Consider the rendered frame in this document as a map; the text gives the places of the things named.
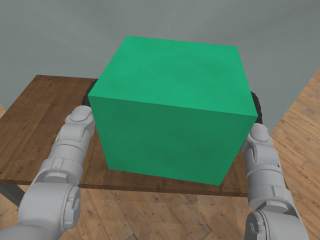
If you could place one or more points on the right robot hand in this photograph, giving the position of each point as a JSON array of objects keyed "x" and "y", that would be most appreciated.
[{"x": 258, "y": 108}]

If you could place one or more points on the carton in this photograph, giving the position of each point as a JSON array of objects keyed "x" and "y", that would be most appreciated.
[{"x": 173, "y": 109}]

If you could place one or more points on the left robot upper arm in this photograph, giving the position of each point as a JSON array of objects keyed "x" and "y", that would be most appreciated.
[{"x": 48, "y": 210}]

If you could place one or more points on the robot right forearm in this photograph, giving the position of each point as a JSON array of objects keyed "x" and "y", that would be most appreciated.
[{"x": 267, "y": 189}]

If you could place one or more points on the robot left forearm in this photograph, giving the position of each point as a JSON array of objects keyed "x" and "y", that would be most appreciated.
[{"x": 65, "y": 161}]

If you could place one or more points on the left robot hand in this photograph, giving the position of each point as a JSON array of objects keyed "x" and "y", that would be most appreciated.
[{"x": 85, "y": 98}]

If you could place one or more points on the table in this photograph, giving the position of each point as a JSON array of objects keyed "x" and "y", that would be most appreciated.
[{"x": 29, "y": 128}]

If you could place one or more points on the right robot upper arm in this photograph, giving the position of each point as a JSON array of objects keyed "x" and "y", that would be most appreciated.
[{"x": 267, "y": 225}]

